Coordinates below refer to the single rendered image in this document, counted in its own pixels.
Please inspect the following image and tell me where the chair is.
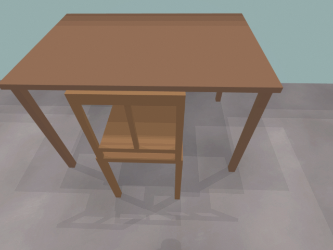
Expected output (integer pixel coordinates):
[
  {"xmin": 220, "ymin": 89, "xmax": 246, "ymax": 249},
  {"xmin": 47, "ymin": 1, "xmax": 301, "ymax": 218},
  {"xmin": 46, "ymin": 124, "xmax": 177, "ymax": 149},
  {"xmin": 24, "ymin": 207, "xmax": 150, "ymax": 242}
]
[{"xmin": 64, "ymin": 90, "xmax": 186, "ymax": 199}]

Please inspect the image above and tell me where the table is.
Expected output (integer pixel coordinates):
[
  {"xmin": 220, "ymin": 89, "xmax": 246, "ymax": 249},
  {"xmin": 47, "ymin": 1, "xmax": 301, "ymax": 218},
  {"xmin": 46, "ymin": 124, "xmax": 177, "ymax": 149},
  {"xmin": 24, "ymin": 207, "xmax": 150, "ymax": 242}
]
[{"xmin": 0, "ymin": 14, "xmax": 283, "ymax": 172}]

